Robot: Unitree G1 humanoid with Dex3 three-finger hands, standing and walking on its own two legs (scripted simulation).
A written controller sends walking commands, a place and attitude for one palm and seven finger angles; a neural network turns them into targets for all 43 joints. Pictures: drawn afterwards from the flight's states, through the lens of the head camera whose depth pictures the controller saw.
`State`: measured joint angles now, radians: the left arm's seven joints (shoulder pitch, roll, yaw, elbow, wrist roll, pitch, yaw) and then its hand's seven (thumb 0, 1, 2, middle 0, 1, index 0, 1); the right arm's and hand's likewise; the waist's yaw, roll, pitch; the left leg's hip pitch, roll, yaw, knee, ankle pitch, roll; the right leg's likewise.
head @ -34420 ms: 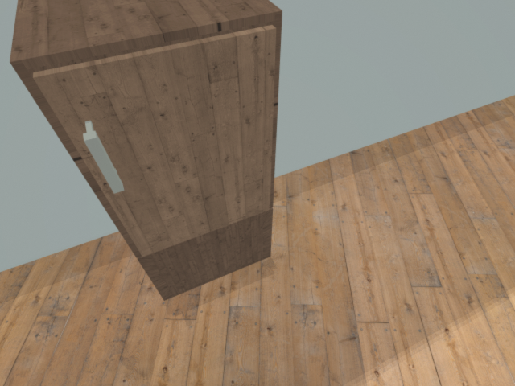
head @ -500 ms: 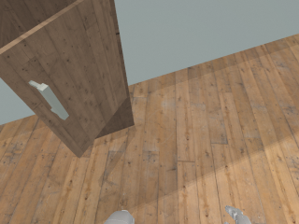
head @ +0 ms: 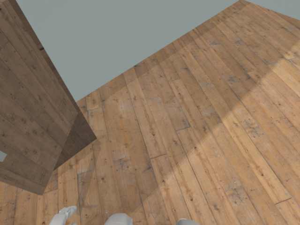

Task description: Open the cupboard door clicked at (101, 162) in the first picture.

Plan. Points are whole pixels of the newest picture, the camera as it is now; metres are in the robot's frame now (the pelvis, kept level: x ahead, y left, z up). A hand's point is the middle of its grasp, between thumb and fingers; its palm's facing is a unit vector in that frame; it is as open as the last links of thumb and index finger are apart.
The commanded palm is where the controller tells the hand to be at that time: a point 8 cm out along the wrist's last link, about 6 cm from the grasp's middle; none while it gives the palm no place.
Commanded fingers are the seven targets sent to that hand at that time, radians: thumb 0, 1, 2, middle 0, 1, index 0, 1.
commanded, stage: walk to a spot facing it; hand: left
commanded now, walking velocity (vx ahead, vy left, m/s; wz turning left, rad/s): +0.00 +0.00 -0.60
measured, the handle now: out of the picture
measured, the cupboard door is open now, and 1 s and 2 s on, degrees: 39 39 39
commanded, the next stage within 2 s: turn to face it in 1.74 s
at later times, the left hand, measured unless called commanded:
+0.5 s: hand (110, 199) +0.20 +0.14 -0.15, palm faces -0.32 -0.92 -0.24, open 7.4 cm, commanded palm none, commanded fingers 0.00 0.90 0.90 -0.20 -0.30 -0.20 -0.30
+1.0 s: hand (138, 163) +0.32 +0.06 -0.15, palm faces -0.57 -0.80 -0.16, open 7.4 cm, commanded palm none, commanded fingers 0.00 0.90 0.90 -0.20 -0.30 -0.20 -0.30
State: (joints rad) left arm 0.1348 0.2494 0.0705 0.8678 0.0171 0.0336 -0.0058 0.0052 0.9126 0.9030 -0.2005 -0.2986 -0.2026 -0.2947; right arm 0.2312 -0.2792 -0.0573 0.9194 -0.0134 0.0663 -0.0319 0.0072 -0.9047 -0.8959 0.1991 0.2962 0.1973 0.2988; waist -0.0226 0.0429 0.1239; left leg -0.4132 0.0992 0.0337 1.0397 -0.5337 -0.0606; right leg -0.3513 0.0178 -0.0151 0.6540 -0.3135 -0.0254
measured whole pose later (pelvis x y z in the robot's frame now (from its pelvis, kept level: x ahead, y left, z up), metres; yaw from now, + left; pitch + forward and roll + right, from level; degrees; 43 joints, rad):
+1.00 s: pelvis +0.15 -0.06 +0.02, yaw -38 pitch +2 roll -1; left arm 0.21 0.24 0.09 0.95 0.03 0.03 -0.06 0.01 0.91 0.90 -0.20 -0.30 -0.20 -0.29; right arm 0.31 -0.17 -0.01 0.91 -0.03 -0.07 -0.02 0.00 -0.90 -0.90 0.20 0.30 0.20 0.30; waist 0.01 -0.04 0.06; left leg -0.15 0.09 0.18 0.45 -0.32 -0.01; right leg -0.58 -0.05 -0.05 1.13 -0.31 0.00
